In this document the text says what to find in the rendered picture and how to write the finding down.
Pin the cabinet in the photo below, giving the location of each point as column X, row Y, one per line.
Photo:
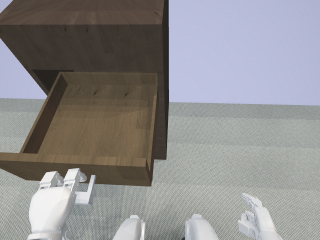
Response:
column 107, row 36

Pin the handle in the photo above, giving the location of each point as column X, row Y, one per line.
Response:
column 85, row 198

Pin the robot right hand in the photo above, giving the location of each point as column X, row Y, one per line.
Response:
column 251, row 224

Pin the right robot forearm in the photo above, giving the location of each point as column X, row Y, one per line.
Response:
column 268, row 235

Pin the robot right shin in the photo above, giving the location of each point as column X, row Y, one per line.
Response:
column 196, row 216

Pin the left robot forearm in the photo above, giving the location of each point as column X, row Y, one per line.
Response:
column 45, row 235

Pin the robot right thigh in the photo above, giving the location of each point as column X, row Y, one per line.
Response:
column 199, row 229

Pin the robot left hand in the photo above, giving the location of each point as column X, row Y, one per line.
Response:
column 51, row 206

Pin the drawer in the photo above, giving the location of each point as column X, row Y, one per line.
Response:
column 104, row 123

